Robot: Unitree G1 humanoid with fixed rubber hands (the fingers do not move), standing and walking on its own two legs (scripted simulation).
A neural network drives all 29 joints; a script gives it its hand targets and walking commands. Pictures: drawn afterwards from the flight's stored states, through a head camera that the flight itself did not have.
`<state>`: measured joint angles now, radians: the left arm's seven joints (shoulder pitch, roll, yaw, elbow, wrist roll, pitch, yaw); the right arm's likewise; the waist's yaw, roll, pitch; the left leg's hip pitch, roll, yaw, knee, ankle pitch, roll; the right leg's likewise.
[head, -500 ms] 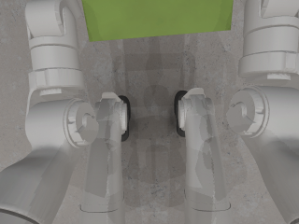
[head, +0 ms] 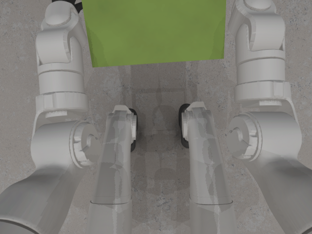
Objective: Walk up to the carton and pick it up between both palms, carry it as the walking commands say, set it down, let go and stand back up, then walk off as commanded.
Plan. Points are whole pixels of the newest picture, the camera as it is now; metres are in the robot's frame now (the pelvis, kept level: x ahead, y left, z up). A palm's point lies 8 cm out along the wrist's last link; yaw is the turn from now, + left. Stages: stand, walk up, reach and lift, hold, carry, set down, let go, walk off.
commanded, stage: reach and lift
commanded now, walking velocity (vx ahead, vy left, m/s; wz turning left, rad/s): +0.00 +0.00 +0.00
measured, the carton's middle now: (155, 0) +0.56 +0.00 -0.15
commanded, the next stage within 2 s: none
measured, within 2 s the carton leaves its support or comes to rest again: neither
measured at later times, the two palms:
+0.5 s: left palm out of the picture +0.50 +0.16 +0.02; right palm out of the picture +0.51 -0.16 +0.02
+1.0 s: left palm out of the picture +0.48 +0.17 +0.11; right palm out of the picture +0.50 -0.16 +0.11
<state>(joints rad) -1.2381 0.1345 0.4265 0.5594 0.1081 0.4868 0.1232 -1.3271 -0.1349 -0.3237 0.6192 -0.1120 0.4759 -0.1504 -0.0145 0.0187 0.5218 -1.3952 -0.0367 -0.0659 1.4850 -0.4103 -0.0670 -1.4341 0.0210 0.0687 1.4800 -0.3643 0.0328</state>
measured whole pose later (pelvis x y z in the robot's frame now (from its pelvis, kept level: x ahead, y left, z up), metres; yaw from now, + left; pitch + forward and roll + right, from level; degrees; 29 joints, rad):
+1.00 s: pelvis +0.11 -0.01 +0.15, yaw -1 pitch +25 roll +1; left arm -0.54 -0.13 0.49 0.45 0.32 0.41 -0.07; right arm -0.62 0.13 -0.41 0.51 -0.35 0.40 0.01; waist 0.02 0.02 -0.11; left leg -0.92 -0.01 -0.07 0.76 -0.27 -0.04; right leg -0.97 0.02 0.07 0.77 -0.24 0.01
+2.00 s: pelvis +0.14 +0.00 +0.20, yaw +1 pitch -2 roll +0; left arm -0.22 -0.14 0.29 0.23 0.29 0.67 -0.02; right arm -0.29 0.16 -0.25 0.27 -0.31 0.66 0.02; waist -0.01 0.02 -0.05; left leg -0.14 0.01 -0.12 0.35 -0.18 -0.04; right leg -0.14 0.00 0.02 0.33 -0.15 0.01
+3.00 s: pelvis +0.14 +0.01 +0.20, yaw +0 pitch -6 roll +0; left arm -0.20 -0.14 0.23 0.19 0.29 0.74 -0.01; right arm -0.23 0.14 -0.23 0.19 -0.28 0.73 0.01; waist 0.00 0.01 0.03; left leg -0.03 0.01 -0.09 0.31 -0.17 -0.02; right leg -0.05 0.00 0.05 0.28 -0.13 0.02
